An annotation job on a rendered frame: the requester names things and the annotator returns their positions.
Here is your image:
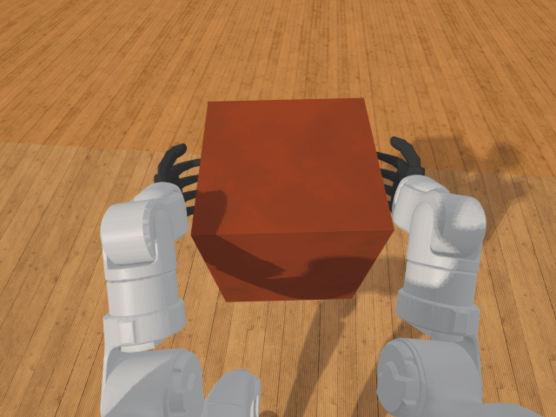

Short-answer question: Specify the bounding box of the robot left thigh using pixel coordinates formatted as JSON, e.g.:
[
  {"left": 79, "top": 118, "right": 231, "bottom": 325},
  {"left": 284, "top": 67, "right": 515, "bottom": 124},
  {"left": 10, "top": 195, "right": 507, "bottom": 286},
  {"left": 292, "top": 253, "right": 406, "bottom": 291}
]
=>
[{"left": 201, "top": 370, "right": 261, "bottom": 417}]

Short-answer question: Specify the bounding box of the right robot hand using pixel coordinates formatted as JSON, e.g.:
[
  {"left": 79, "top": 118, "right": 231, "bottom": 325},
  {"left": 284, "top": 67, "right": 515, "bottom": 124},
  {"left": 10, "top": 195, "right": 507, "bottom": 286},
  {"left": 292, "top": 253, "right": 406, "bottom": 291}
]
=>
[{"left": 376, "top": 136, "right": 425, "bottom": 213}]

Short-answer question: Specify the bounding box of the carton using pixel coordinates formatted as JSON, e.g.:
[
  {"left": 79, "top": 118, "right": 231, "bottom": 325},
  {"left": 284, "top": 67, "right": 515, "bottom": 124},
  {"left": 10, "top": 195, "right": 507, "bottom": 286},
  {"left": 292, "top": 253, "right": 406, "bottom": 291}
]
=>
[{"left": 191, "top": 98, "right": 394, "bottom": 302}]

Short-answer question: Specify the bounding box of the robot right upper arm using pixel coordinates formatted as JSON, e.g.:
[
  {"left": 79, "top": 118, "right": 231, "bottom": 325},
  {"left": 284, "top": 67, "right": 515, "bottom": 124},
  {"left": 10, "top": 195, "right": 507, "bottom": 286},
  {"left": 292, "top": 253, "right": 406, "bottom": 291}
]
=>
[{"left": 377, "top": 338, "right": 543, "bottom": 417}]

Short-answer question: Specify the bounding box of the robot left upper arm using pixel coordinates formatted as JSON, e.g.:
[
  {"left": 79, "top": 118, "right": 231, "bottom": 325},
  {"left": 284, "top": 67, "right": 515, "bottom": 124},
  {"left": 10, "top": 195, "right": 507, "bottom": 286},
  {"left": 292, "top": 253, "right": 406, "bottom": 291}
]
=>
[{"left": 102, "top": 348, "right": 204, "bottom": 417}]

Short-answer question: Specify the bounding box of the robot left forearm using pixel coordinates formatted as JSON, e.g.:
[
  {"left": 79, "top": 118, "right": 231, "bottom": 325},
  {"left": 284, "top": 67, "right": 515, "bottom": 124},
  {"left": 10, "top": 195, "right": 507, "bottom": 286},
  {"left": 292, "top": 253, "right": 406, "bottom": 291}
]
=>
[{"left": 100, "top": 182, "right": 189, "bottom": 417}]

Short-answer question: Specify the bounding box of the robot right forearm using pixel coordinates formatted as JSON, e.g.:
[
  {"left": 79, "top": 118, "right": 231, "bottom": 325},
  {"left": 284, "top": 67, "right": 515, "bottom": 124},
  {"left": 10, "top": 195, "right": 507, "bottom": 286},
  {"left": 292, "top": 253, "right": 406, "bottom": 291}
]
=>
[{"left": 392, "top": 175, "right": 487, "bottom": 400}]

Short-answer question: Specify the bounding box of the left robot hand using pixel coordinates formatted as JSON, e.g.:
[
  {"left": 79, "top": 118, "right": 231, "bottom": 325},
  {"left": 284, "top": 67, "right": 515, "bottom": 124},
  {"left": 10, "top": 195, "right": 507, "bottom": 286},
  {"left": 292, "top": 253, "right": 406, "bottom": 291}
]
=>
[{"left": 154, "top": 143, "right": 201, "bottom": 216}]

